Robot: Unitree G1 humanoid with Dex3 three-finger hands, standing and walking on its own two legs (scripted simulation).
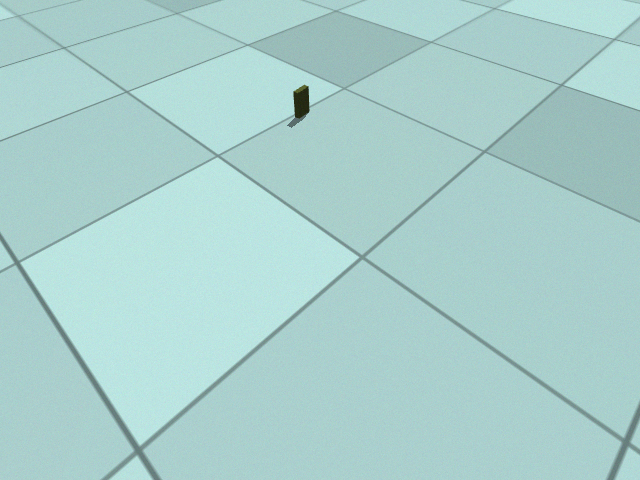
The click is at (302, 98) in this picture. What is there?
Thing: carton on end
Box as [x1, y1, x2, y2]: [293, 85, 308, 118]
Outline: 305,85 293,91 295,116 299,118 308,111 308,86
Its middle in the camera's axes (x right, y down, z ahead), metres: -0.12 -0.86 +2.29
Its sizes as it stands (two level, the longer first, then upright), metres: 0.100 0.033 0.161
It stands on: the floor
